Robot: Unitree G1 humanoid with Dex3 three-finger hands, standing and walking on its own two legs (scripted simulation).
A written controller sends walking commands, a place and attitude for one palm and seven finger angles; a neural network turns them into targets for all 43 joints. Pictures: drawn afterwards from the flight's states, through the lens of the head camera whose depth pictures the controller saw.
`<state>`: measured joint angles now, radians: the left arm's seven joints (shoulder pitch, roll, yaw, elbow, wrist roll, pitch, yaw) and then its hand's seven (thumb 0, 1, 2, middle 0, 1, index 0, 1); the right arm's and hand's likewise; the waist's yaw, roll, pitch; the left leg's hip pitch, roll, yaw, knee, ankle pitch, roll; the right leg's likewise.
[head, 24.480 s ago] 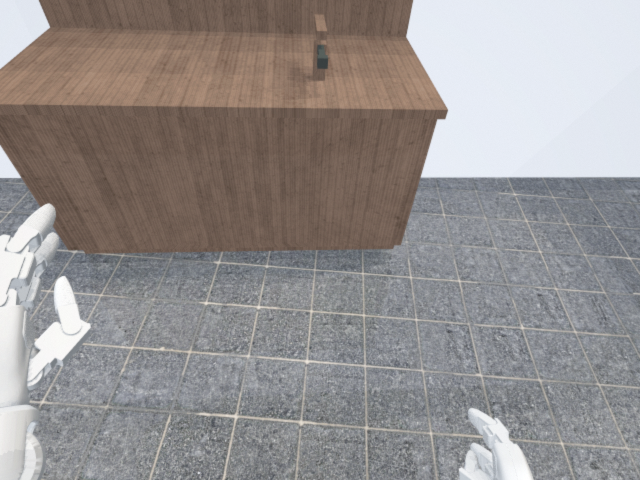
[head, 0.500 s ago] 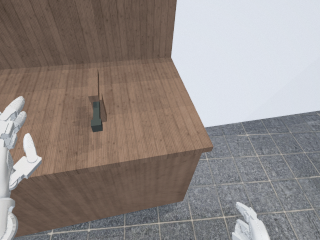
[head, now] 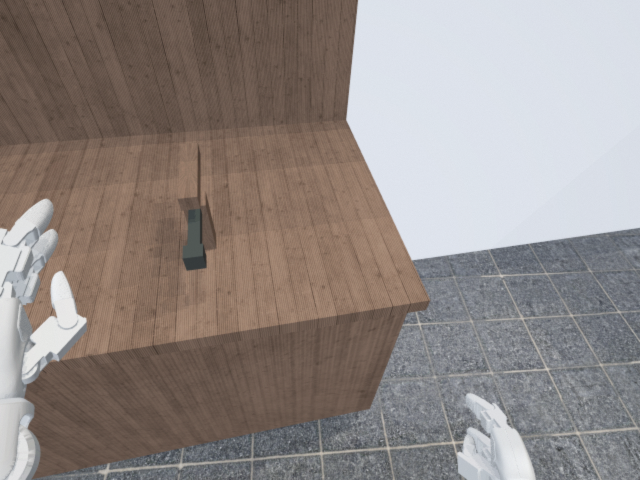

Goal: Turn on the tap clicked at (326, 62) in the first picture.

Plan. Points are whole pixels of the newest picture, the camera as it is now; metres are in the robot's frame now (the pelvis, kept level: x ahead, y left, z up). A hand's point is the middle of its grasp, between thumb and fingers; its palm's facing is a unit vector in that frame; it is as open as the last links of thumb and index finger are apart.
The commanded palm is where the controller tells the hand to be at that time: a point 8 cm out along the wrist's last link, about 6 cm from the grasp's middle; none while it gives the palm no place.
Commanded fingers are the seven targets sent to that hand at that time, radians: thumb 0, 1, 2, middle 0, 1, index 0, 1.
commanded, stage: look again from close up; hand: left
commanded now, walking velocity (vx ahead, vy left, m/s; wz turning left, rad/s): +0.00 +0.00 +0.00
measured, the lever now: (194, 257) +0.39 +0.22 +0.03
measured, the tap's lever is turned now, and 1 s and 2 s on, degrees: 0 0 0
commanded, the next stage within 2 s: shuffle to correct the standing spot in 0.12 s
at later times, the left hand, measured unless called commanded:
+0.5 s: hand (90, 338) +0.20 +0.23 +0.15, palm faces +0.39 -0.85 -0.35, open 7.4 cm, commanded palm +0.15 +0.26 +0.17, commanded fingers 0.00 0.90 0.90 -0.20 -0.30 -0.20 -0.30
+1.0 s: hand (218, 270) +0.28 +0.14 +0.16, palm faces +0.22 -0.88 -0.42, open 7.4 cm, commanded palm +0.22 +0.19 +0.17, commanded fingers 0.00 0.90 0.90 -0.20 -0.30 -0.20 -0.30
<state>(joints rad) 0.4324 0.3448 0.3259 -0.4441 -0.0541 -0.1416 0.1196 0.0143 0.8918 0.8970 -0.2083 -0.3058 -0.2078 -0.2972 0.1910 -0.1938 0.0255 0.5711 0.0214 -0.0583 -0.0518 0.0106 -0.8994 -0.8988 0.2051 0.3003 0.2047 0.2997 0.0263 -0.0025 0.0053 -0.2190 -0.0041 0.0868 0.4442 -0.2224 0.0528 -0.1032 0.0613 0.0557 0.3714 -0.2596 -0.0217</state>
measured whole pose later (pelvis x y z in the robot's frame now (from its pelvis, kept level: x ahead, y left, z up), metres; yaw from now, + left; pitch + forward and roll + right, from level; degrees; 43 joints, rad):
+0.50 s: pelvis -0.03 -0.01 +0.00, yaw -3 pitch -1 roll +0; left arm 0.40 0.34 0.35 -0.45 -0.04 -0.13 0.13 0.02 0.89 0.90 -0.21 -0.31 -0.20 -0.30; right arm 0.20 -0.17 0.02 0.56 0.02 -0.07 -0.04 0.01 -0.90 -0.90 0.21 0.30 0.21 0.30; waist 0.04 -0.01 0.04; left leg -0.26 0.02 0.14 0.47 -0.20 0.05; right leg -0.21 0.04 0.02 0.49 -0.27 -0.02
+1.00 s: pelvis +0.02 -0.07 -0.01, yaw -7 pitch -1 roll +0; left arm 0.44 0.42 0.38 -0.55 -0.05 -0.14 0.11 0.02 0.89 0.90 -0.21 -0.31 -0.21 -0.30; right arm 0.21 -0.17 0.00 0.56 0.01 -0.04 -0.01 0.01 -0.90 -0.90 0.20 0.30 0.20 0.30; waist -0.02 -0.04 0.07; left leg -0.21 0.06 0.06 0.55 -0.31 -0.02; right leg -0.45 0.03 -0.01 0.88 -0.35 -0.03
